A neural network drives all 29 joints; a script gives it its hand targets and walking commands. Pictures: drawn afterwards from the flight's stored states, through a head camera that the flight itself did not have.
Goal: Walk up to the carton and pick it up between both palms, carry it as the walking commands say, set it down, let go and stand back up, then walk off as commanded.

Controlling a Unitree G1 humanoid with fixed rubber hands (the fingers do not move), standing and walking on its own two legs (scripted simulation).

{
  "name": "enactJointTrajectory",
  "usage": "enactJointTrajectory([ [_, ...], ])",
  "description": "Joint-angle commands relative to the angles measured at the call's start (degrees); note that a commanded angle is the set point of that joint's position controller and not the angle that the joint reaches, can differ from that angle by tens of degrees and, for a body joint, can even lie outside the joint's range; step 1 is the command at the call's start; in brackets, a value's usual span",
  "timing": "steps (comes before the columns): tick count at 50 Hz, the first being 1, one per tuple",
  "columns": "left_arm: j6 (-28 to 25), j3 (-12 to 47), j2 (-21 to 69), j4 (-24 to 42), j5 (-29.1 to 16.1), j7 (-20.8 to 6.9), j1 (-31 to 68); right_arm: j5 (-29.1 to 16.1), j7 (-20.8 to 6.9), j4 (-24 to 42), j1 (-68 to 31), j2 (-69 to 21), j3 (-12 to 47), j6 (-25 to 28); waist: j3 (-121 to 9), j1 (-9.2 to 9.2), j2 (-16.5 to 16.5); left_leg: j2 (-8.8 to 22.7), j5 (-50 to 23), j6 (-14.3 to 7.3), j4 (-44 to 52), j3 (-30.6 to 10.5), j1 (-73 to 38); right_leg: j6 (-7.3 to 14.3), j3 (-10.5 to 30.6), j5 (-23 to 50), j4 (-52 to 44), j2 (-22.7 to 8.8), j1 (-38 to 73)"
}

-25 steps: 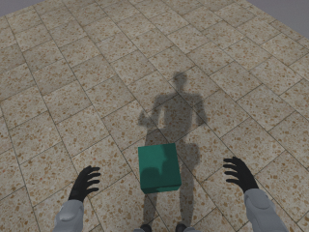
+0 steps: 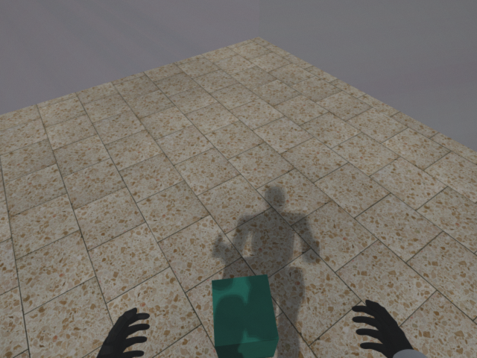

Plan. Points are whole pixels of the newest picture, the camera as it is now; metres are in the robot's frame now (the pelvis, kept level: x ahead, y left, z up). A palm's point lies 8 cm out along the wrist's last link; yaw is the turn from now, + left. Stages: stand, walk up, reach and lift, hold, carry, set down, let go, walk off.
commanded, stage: let go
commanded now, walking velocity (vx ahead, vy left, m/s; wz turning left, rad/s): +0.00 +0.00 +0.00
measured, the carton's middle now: (243, 319) +0.40 +0.01 -0.65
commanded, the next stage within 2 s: stand in 0.14 s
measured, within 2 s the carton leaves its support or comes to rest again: neither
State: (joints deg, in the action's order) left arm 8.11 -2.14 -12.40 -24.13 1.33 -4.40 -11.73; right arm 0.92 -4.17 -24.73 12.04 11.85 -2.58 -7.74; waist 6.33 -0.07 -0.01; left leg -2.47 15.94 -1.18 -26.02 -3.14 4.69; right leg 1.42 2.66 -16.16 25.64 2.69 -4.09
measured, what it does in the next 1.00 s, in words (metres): stands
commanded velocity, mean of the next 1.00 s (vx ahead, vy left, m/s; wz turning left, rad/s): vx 0.00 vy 0.00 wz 0.00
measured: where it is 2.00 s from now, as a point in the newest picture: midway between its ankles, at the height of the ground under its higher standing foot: outside the picture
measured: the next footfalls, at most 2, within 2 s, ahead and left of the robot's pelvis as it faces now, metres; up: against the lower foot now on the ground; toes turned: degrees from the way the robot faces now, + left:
none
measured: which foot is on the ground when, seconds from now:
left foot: down 0.00-1.00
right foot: down 0.00-1.00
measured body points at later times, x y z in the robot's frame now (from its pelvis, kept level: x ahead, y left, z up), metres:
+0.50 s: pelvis +0.01 +0.01 +0.00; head +0.02 +0.02 +0.45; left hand +0.16 +0.30 -0.10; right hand +0.16 -0.29 -0.09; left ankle -0.01 +0.11 -0.74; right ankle -0.02 -0.10 -0.74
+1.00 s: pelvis +0.01 +0.01 +0.00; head +0.01 +0.02 +0.45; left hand +0.14 +0.31 -0.11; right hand +0.12 -0.29 -0.10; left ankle -0.01 +0.11 -0.74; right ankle -0.02 -0.11 -0.74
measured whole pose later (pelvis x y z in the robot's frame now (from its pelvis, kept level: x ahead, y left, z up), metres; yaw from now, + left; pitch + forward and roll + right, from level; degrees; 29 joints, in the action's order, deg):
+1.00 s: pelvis +0.01 +0.01 +0.00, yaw -1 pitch -1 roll +0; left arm -0.2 -0.7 -20.7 -50.9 1.5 1.4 -8.8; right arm 1.5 1.4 -51.9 9.0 20.5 -1.0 0.6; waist 0.3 -0.2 -0.7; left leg -2.8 14.4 -2.0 -22.2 -2.0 6.2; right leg 0.4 3.2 -14.6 21.9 1.7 -5.8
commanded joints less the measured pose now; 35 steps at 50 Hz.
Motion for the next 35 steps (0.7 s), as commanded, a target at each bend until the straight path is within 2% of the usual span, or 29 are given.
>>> enactJointTrajectory([
  [1,-0.2,-1.7,-5.8,4.8,0.1,0.3,1.1,0.2,0.2,4.9,-1.9,5.4,-1.7,0.4,-2.9,0.14,0.2,0.7,-12.2,0.9,3.4,1.7,0.6,-2.0,-1.5,13.1,-3.5,-1.4,-0.5],
  [7,3.2,-1.2,-4.9,6.0,-1.1,2.6,1.6,-1.0,1.8,4.5,-0.6,6.0,-1.4,2.3,-7.8,0.69,0.3,0.5,-16.2,1.1,1.5,0.8,2.0,-1.7,-1.5,17.7,-1.2,-1.1,-0.7],
  [8,-1.0,-3.1,-12.8,-1.3,0.6,4.8,2.5,1.1,4.0,-2.8,-3.6,11.9,-2.2,3.9,-5.3,1.76,-4.0,3.9,-9.8,2.6,1.1,-0.9,7.3,-2.5,1.1,8.3,-2.0,-3.9,-6.4],
  [10,-4.4,-3.0,-12.4,-3.4,1.2,5.4,2.6,1.9,5.3,-4.9,-2.2,12.1,-2.2,5.4,-5.2,0.15,-1.3,4.2,-2.1,1.9,2.1,-2.2,7.2,-1.8,3.8,-0.1,-3.4,-5.0,-9.0],
  [12,-6.0,-2.8,-11.7,-5.0,1.3,5.2,3.2,1.9,5.4,-6.7,-3.5,12.1,-2.0,6.5,-5.2,0.18,0.9,5.1,0.8,1.2,3.4,-3.9,8.8,-1.4,4.0,-0.7,-2.7,-4.6,-8.7],
  [17,-7.6,-2.5,-12.7,-9.2,1.1,4.9,2.9,1.3,5.1,-10.4,-4.3,13.3,-1.9,7.8,-8.9,0.29,0.6,5.7,-11.0,0.9,2.1,-4.2,5.7,-1.2,4.3,10.0,-1.6,-5.3,-6.0],
  [21,-8.2,-2.1,-13.9,-12.0,0.9,5.5,2.7,1.1,5.4,-13.2,-4.1,14.7,-1.6,8.2,-9.9,0.04,0.7,6.3,-17.1,1.0,1.8,-4.5,3.5,-1.1,4.5,14.5,-1.4,-5.8,-4.9],
  [27,-8.4,-1.6,-15.3,-15.6,0.6,5.8,2.6,0.9,5.7,-16.4,-4.0,16.2,-1.3,8.4,-10.0,0.01,0.6,6.7,-21.4,0.9,2.1,-4.4,2.2,-1.0,4.7,18.0,-1.6,-6.4,-3.4],
  [35,-8.6,-1.0,-16.0,-19.1,0.3,6.1,3.6,0.8,5.9,-19.6,-4.2,17.0,-1.1,8.6,-9.5,0.00,0.2,7.0,-23.0,0.6,3.3,-4.6,1.5,-0.9,5.1,19.4,-2.6,-6.9,-2.2],
])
